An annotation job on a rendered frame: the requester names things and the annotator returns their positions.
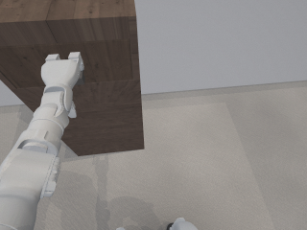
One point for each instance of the drawer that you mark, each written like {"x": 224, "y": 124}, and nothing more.
{"x": 103, "y": 60}

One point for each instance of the robot right shin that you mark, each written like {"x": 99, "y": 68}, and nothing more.
{"x": 179, "y": 220}

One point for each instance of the robot left hand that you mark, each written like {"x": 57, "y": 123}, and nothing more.
{"x": 63, "y": 71}

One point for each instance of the handle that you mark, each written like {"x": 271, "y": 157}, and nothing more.
{"x": 81, "y": 79}

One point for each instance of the left robot upper arm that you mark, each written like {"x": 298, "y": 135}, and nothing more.
{"x": 28, "y": 177}

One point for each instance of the robot left forearm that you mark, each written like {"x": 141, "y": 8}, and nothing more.
{"x": 46, "y": 128}

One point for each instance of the cabinet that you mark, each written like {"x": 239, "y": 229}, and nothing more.
{"x": 109, "y": 115}

